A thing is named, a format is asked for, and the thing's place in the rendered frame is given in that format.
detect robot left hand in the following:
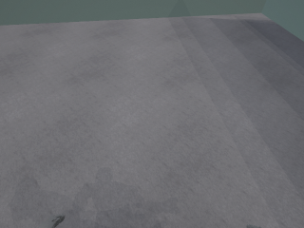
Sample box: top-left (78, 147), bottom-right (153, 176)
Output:
top-left (38, 214), bottom-right (65, 228)

